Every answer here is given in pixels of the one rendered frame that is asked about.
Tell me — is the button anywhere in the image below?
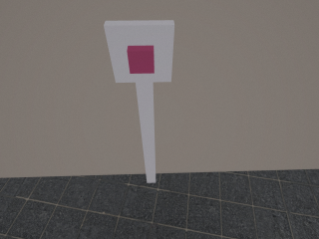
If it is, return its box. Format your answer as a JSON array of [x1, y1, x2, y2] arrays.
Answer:
[[127, 45, 155, 74]]

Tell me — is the panel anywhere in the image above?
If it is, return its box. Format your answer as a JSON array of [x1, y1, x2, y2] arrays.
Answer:
[[104, 20, 174, 183]]

